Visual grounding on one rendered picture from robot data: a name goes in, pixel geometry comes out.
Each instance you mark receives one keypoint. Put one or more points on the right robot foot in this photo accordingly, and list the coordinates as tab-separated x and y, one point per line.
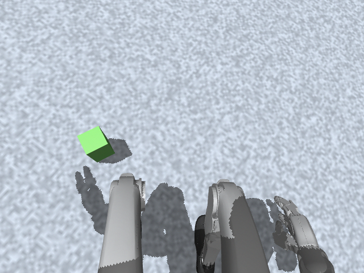
199	243

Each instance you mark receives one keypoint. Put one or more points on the carton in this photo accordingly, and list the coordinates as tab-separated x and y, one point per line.
96	144

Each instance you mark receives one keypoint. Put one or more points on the right robot hand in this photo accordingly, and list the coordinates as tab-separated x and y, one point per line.
301	232

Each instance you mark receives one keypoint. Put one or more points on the right robot arm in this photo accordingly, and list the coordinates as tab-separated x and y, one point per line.
313	259

